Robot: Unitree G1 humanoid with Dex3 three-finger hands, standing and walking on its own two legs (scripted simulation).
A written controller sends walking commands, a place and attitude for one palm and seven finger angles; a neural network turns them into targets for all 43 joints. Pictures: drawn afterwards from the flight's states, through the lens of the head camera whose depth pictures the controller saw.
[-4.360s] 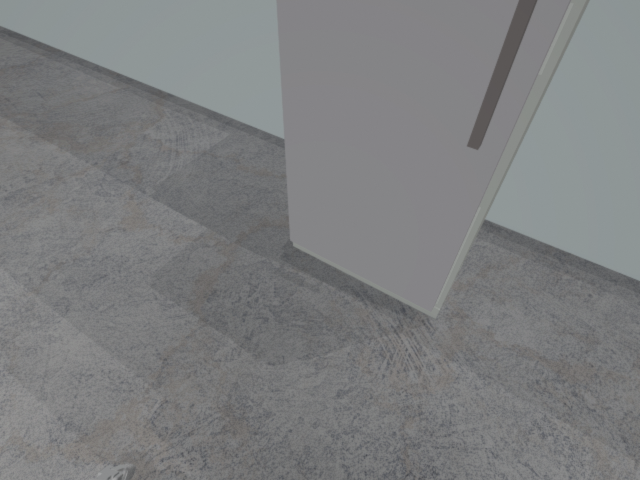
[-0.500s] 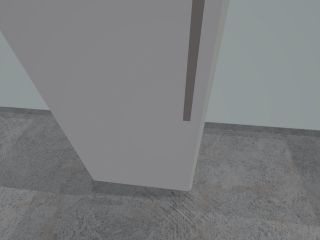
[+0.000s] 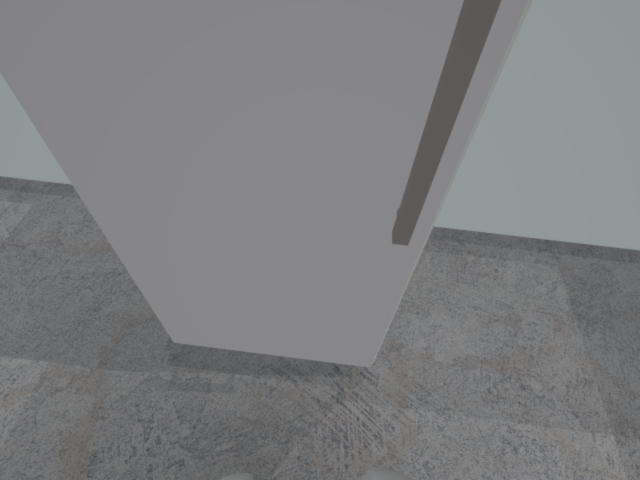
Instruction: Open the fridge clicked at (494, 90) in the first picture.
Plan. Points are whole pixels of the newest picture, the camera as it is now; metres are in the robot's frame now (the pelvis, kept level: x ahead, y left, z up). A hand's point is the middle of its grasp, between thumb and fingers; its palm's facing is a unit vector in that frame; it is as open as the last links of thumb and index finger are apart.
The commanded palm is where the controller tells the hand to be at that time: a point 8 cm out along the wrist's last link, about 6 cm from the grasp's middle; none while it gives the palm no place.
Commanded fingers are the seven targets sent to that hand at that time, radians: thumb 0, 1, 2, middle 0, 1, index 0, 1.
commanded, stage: come to a stop and stand still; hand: right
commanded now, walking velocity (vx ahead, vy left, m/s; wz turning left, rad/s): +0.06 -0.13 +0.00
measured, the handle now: (435, 119) +0.46 -0.10 +0.21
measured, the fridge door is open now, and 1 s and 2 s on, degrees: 0 0 0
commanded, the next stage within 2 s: look again from close up in 1.08 s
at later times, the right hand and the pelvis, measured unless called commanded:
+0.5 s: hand out of the picture +0.02 -0.20 -0.17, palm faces +0.00 +0.98 -0.19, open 7.4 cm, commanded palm none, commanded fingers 0.00 -0.90 -0.90 0.20 0.30 0.20 0.30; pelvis -0.02 -0.02 +0.01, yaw +1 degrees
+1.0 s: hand out of the picture -0.05 -0.14 -0.16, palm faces +0.05 +0.99 -0.17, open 7.4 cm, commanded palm none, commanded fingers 0.00 -0.90 -0.90 0.20 0.30 0.20 0.30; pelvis -0.02 +0.02 +0.01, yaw +1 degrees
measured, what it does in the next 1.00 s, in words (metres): steps on the spot: right foot, then left foot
